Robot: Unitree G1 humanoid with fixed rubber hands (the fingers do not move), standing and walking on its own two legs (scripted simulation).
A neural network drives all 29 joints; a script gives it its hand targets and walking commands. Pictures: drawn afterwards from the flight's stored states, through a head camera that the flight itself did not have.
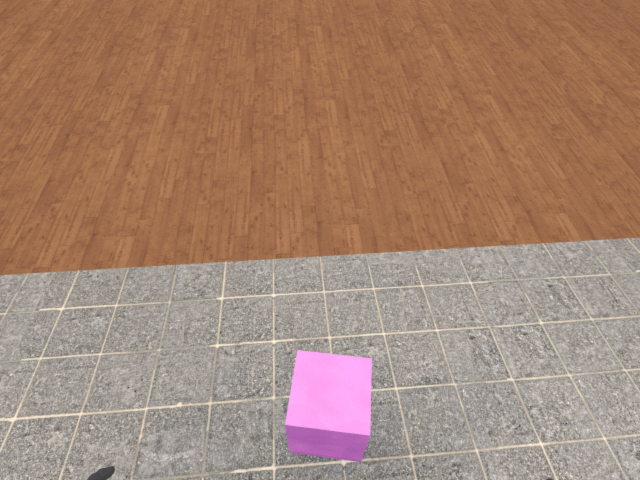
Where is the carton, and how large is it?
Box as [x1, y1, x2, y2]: [285, 350, 371, 461]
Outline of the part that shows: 297,350 285,422 290,452 360,461 369,437 371,358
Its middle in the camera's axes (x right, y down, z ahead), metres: +0.03 +0.49 +1.10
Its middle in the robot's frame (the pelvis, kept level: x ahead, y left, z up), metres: +0.45 -0.02 -0.66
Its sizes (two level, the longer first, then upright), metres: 0.210 0.200 0.250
